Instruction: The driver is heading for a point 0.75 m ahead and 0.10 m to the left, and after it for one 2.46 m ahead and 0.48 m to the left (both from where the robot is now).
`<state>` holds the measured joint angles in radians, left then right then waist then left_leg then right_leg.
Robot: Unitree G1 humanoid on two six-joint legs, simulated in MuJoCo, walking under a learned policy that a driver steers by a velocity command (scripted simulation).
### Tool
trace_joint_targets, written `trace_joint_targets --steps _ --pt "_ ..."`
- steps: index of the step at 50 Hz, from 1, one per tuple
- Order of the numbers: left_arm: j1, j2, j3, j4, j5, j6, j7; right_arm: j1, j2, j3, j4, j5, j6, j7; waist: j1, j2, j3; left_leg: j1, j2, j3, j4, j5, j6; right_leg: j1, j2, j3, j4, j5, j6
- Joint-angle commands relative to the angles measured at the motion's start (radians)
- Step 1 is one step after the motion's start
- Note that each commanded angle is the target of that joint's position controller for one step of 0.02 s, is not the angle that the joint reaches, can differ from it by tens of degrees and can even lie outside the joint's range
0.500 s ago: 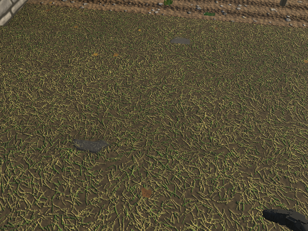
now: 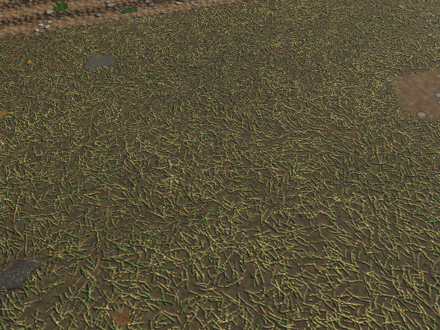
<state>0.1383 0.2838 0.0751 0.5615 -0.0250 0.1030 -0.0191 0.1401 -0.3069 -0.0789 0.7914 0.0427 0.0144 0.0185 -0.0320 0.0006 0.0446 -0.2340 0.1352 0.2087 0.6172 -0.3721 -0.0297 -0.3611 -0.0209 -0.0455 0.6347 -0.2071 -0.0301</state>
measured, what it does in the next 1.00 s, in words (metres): steps on the spot: left foot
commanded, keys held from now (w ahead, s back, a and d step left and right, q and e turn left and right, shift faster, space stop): e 0.14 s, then no key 0.04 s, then q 0.48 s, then w+q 0.34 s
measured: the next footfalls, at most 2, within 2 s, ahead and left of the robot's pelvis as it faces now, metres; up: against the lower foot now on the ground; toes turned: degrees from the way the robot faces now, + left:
left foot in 0.40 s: +0.00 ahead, +0.12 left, +0.00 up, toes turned -7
left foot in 1.22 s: +0.02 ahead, +0.21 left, +0.00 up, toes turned +24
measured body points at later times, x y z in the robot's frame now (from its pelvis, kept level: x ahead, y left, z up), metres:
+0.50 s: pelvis -0.01 -0.01 +0.00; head +0.01 +0.00 +0.45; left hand +0.22 +0.20 -0.08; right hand +0.06 -0.27 -0.12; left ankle -0.04 +0.12 -0.73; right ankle +0.01 -0.11 -0.73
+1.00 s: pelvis -0.02 +0.00 +0.02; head -0.01 -0.01 +0.47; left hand -0.03 +0.28 -0.09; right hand +0.19 -0.24 -0.08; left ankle -0.02 +0.17 -0.65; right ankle -0.04 -0.12 -0.73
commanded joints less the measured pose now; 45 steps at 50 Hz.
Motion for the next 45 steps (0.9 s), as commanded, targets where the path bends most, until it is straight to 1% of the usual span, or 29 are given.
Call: trace_joint_targets --steps 1,2,3,4,5,8,9,12,13,14,16,19,20,21,22,23,24,26,30,32,33,34,35,36,37,38,39,42,45 --pt "0.192 0.297 0.085 -0.041 0.012 -0.024 0.024 -0.001 -0.053 -0.005 -0.099 -0.056 -0.023 -0.007 0.047 -0.304 -0.179 -0.432 -0.088 -0.033 0.580 -0.292 -0.016 0.536 -0.303 0.482 -0.159 1.118 -0.264" --pt "0.206 0.240 0.051 -0.047 0.022 -0.050 0.008 0.004 -0.098 -0.017 -0.071 -0.064 -0.019 -0.009 0.077 -0.157 -0.285 -0.432 -0.098 -0.246 0.726 -0.369 -0.036 0.473 -0.358 0.479 -0.133 1.258 -0.375" --pt "0.148 0.259 0.062 -0.046 0.038 -0.067 -0.002 -0.028 -0.113 -0.018 -0.109 -0.028 -0.017 -0.021 0.068 -0.177 -0.282 -0.444 -0.115 -0.268 0.727 -0.305 -0.045 0.387 -0.346 0.479 -0.204 0.950 -0.417" --pt "0.074 0.216 0.056 -0.047 0.016 -0.074 -0.001 -0.062 -0.136 -0.026 -0.109 -0.024 -0.010 -0.037 0.049 -0.106 -0.191 -0.452 -0.090 -0.266 0.667 -0.225 -0.043 0.317 -0.273 0.423 -0.227 0.716 -0.348" --pt "0.016 0.167 0.039 -0.054 0.000 -0.069 0.011 -0.064 -0.142 -0.032 -0.096 -0.035 0.001 -0.050 0.038 -0.081 -0.157 -0.440 -0.081 -0.275 0.630 -0.155 -0.046 0.279 -0.236 0.379 -0.225 0.657 -0.295" --pt "-0.008 0.139 0.022 -0.059 0.008 -0.063 0.040 -0.029 -0.099 -0.023 -0.086 -0.046 0.020 -0.054 0.014 -0.089 -0.192 -0.345 -0.123 -0.261 0.592 -0.050 -0.058 0.232 -0.190 0.318 -0.213 0.713 -0.266" --pt "-0.004 0.128 0.013 -0.064 0.021 -0.069 0.041 -0.017 -0.093 -0.018 -0.072 -0.050 0.016 -0.049 0.021 -0.057 -0.229 -0.291 -0.142 -0.240 0.603 0.020 -0.063 0.229 -0.175 0.289 -0.191 0.741 -0.268" --pt "-0.030 0.069 -0.017 -0.045 0.031 -0.081 0.047 0.015 -0.058 0.001 -0.063 -0.039 0.020 -0.041 0.012 -0.091 -0.233 -0.216 -0.115 -0.254 0.498 0.072 -0.063 0.212 -0.173 0.245 -0.180 0.753 -0.257" --pt "-0.040 0.045 -0.031 -0.042 0.050 -0.091 0.051 0.049 -0.068 0.000 -0.040 -0.044 0.017 -0.033 0.017 -0.073 -0.253 -0.135 -0.103 -0.276 0.540 0.142 -0.053 0.176 -0.214 0.263 -0.162 0.795 -0.268" --pt "-0.045 0.037 -0.035 -0.025 0.038 -0.086 0.044 0.036 -0.036 0.012 -0.059 -0.034 0.024 -0.032 0.008 -0.108 -0.213 -0.150 -0.100 -0.256 0.398 0.054 -0.052 0.177 -0.165 0.222 -0.177 0.705 -0.245" --pt "-0.036 0.024 -0.041 -0.001 0.042 -0.081 0.034 0.036 -0.017 0.025 -0.057 -0.033 0.028 -0.025 0.029 -0.141 -0.179 -0.049 -0.106 -0.227 0.265 0.018 -0.046 0.134 -0.152 0.213 -0.191 0.596 -0.228" --pt "-0.071 0.060 -0.033 0.016 0.031 -0.082 0.030 0.071 -0.046 0.019 -0.062 -0.028 0.030 -0.017 0.011 -0.150 -0.126 0.030 -0.133 -0.194 0.061 0.082 -0.033 0.097 -0.153 0.225 -0.167 0.478 -0.215" --pt "-0.063 0.069 -0.028 0.025 0.020 -0.081 0.034 0.086 -0.052 0.020 -0.065 -0.031 0.027 -0.014 0.004 -0.132 -0.105 0.037 -0.131 -0.201 -0.054 0.187 -0.015 0.101 -0.137 0.218 -0.141 0.453 -0.190" --pt "-0.015 0.089 -0.017 0.037 0.003 -0.081 0.042 0.055 -0.108 0.012 -0.095 -0.031 0.022 -0.012 0.047 -0.085 -0.059 -0.027 -0.097 -0.276 -0.141 0.355 0.028 0.143 -0.107 0.231 -0.109 0.368 -0.136" --pt "0.020 0.114 -0.003 0.027 0.011 -0.082 0.054 0.047 -0.169 -0.004 -0.097 -0.028 0.021 -0.016 0.094 0.033 -0.081 -0.041 -0.054 -0.359 -0.106 0.549 0.084 0.149 -0.052 0.184 -0.058 0.284 -0.099" --pt "0.011 0.115 0.000 0.024 0.028 -0.079 0.062 0.058 -0.162 -0.007 -0.103 -0.020 0.024 -0.017 0.082 0.109 -0.107 -0.037 -0.008 -0.432 -0.158 0.547 0.156 0.127 0.000 0.118 -0.005 0.161 -0.056" --pt "-0.052 0.091 -0.001 0.004 0.034 -0.073 0.069 0.057 -0.152 -0.008 -0.106 -0.019 0.024 -0.015 0.062 0.166 -0.073 -0.085 0.053 -0.548 -0.226 0.454 0.224 0.085 0.048 0.053 0.029 0.032 -0.013" --pt "-0.116 0.040 -0.007 -0.013 0.034 -0.065 0.067 0.020 -0.112 0.001 -0.137 -0.035 0.016 -0.021 0.043 0.214 -0.055 -0.069 0.089 -0.632 -0.267 0.430 0.266 0.036 0.077 0.060 0.093 -0.110 0.012" --pt "-0.089 0.012 -0.002 -0.015 0.030 -0.081 0.036 0.010 -0.124 -0.014 -0.170 -0.020 0.025 -0.032 0.038 0.153 -0.096 0.065 0.059 -0.619 -0.177 0.603 0.250 -0.044 0.062 0.096 0.092 -0.282 0.011" --pt "-0.029 0.001 -0.002 0.006 0.020 -0.094 0.020 -0.007 -0.121 -0.018 -0.187 -0.003 0.054 -0.042 0.055 0.153 -0.136 0.064 0.020 -0.601 -0.129 0.619 0.217 0.048 0.067 0.076 -0.082 -0.103 0.007" --pt "0.004 0.020 0.005 0.019 0.024 -0.096 0.017 -0.014 -0.108 -0.016 -0.202 0.001 0.063 -0.048 0.055 0.126 -0.152 0.023 -0.014 -0.581 -0.085 0.550 0.186 0.125 0.046 0.088 -0.158 0.058 -0.008" --pt "0.069 0.074 0.021 0.031 0.037 -0.094 0.015 0.006 -0.068 -0.006 -0.217 -0.005 0.065 -0.052 0.050 -0.013 -0.203 -0.090 -0.095 -0.510 0.057 0.283 0.136 0.263 -0.067 0.214 -0.232 0.233 -0.065" --pt "0.078 0.157 0.040 0.044 0.050 -0.093 0.015 0.081 -0.044 0.002 -0.221 -0.016 0.062 -0.053 0.015 -0.285 -0.162 -0.323 -0.251 -0.349 0.206 -0.190 0.058 0.328 -0.275 0.463 -0.317 0.321 -0.222" --pt "0.111 0.143 0.039 0.042 0.046 -0.109 0.012 0.096 -0.110 -0.021 -0.211 -0.035 0.052 -0.054 0.043 -0.250 -0.154 -0.405 -0.193 -0.358 0.461 -0.287 0.020 0.303 -0.388 0.603 -0.366 0.125 -0.330" --pt "0.100 0.109 0.028 0.041 0.039 -0.120 0.012 0.085 -0.155 -0.041 -0.195 -0.021 0.046 -0.047 0.039 -0.124 -0.105 -0.447 -0.155 -0.388 0.575 -0.201 0.024 0.262 -0.355 0.555 -0.394 -0.100 -0.311" --pt "0.056 0.101 0.026 0.039 0.027 -0.127 0.017 0.093 -0.143 -0.045 -0.179 -0.016 0.048 -0.043 0.013 -0.076 -0.058 -0.472 -0.132 -0.385 0.586 -0.110 0.026 0.235 -0.293 0.477 -0.422 -0.257 -0.253" --pt "0.038 0.098 0.026 0.041 0.011 -0.136 0.024 0.090 -0.130 -0.044 -0.173 -0.019 0.050 -0.043 0.016 -0.085 -0.023 -0.517 -0.120 -0.380 0.589 -0.035 0.023 0.248 -0.267 0.431 -0.447 -0.293 -0.216" --pt "0.095 0.092 0.026 0.071 0.017 -0.151 0.041 0.071 -0.089 -0.036 -0.177 -0.013 0.035 -0.025 0.045 -0.076 -0.024 -0.520 -0.101 -0.336 0.584 0.093 0.013 0.270 -0.227 0.310 -0.485 -0.271 -0.178" --pt "0.160 0.107 0.033 0.107 0.021 -0.164 0.042 0.023 -0.074 -0.031 -0.202 -0.016 0.021 -0.016 0.086 -0.080 -0.019 -0.550 -0.080 -0.320 0.484 0.137 0.003 0.322 -0.246 0.251 -0.503 -0.237 -0.185"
